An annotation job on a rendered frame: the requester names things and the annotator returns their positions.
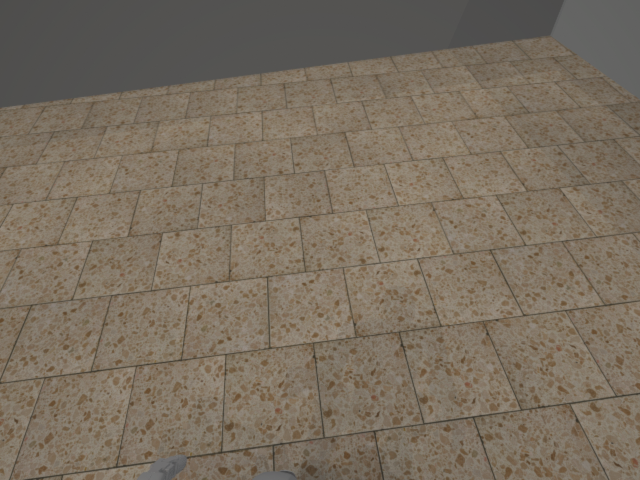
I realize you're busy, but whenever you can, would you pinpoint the left robot hand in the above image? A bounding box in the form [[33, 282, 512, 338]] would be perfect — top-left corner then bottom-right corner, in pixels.
[[137, 455, 187, 480]]

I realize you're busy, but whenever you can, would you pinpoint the left robot shin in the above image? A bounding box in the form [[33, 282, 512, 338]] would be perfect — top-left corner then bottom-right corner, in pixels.
[[279, 470, 297, 479]]

